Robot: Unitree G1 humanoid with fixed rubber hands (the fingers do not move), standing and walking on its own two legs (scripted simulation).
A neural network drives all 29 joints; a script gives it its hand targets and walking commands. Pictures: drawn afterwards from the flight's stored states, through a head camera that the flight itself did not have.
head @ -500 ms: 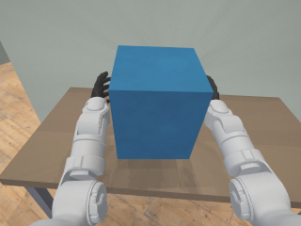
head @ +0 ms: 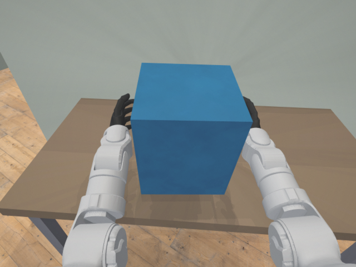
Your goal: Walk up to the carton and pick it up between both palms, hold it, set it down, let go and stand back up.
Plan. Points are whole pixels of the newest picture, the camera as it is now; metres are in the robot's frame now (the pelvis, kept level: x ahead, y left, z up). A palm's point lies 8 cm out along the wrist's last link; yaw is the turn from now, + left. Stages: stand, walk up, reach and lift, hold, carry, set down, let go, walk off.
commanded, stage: set down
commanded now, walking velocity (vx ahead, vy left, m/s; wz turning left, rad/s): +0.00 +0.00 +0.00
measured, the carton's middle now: (184, 131) +0.39 -0.05 +0.14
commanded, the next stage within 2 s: none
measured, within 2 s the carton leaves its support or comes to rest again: rests again in 1.56 s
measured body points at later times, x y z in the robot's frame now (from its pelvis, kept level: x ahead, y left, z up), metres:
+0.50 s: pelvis +0.00 -0.01 +0.00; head -0.02 +0.00 +0.45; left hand +0.42 +0.08 +0.13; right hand +0.38 -0.22 +0.12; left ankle -0.02 +0.09 -0.75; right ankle +0.02 -0.12 -0.75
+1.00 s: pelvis +0.00 -0.01 +0.00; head +0.00 +0.00 +0.45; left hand +0.42 +0.06 +0.11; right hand +0.36 -0.24 +0.09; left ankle -0.02 +0.09 -0.75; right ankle +0.02 -0.12 -0.75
